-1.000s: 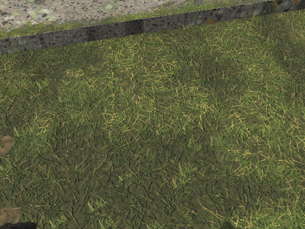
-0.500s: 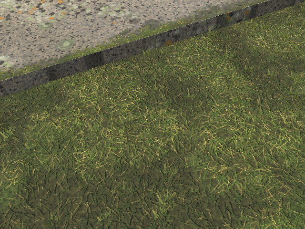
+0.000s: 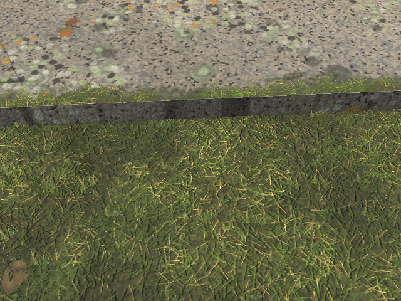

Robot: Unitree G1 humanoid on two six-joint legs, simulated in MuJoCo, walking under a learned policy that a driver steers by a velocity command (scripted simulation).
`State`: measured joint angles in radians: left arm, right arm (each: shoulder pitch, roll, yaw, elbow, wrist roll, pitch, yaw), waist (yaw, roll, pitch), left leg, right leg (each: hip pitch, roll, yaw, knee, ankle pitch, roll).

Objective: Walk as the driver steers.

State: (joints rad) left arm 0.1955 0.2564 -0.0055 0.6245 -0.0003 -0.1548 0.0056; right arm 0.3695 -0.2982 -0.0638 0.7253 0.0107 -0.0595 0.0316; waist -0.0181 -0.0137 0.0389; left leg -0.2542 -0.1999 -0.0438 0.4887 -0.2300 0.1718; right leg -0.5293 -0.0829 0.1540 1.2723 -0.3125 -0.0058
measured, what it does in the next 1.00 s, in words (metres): walks ahead, turning left: right foot, then left foot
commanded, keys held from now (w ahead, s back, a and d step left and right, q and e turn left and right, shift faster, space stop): w+q+shift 0.42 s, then w+shift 0.26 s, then w+e+shift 0.32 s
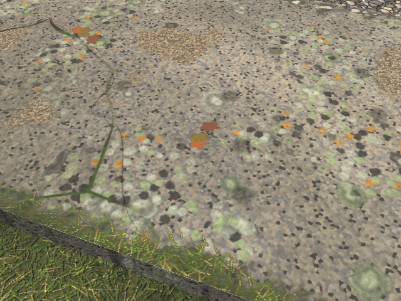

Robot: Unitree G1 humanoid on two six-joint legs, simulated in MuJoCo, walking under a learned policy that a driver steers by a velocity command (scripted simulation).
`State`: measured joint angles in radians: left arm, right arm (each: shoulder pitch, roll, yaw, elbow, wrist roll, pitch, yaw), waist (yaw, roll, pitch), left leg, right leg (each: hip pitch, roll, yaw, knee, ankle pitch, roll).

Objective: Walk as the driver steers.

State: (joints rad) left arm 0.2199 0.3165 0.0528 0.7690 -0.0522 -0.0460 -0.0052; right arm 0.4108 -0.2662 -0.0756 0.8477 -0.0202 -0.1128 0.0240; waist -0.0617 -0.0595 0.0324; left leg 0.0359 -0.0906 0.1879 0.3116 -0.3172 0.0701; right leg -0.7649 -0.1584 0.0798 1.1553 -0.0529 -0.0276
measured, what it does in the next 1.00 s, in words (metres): climbs, turning right: right foot, then left foot 0.11 m higher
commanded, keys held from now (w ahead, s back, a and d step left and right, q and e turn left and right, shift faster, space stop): w+e+shift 0.98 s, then e+shift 0.02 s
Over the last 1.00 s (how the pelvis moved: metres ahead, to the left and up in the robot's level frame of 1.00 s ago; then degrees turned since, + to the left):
0.80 0.25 0.00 26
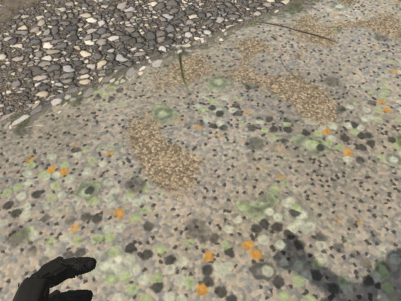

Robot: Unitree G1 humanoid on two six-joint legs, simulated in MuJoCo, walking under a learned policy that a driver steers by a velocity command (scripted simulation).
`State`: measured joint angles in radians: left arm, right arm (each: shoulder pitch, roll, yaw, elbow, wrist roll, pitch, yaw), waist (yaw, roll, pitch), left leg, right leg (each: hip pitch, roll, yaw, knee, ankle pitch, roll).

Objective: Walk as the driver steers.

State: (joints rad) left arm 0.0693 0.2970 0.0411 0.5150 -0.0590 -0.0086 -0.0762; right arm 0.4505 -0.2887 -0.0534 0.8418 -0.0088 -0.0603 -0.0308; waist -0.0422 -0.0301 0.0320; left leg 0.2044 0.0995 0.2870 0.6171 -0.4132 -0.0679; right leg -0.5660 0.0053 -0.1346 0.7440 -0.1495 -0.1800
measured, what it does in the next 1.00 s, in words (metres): walks ahead, turning right: left foot, then right foot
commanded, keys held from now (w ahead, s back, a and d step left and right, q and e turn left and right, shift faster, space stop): e+shift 0.14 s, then shift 0.58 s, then w+shift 0.28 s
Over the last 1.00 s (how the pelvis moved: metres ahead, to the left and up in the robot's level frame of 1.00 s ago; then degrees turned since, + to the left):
0.82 -0.26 0.07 -55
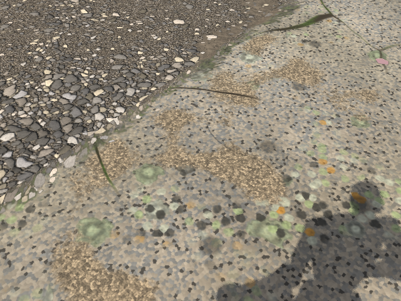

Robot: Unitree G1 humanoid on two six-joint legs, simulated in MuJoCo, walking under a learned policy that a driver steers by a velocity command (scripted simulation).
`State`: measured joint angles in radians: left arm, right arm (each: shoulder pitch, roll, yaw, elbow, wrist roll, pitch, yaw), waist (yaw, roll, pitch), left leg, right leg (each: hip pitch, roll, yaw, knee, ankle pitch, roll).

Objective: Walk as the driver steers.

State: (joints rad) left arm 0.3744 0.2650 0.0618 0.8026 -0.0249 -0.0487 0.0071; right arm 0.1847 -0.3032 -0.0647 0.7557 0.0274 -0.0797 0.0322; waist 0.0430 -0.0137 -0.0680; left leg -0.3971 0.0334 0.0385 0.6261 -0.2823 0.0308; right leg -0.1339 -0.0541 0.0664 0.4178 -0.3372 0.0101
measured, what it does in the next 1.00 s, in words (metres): walks ahead: left foot, then right foot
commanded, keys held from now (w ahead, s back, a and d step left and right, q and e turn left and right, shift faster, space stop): w+shift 0.26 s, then shift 0.74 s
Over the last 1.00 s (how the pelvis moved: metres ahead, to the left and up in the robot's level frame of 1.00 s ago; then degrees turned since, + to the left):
0.43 0.04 0.04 -22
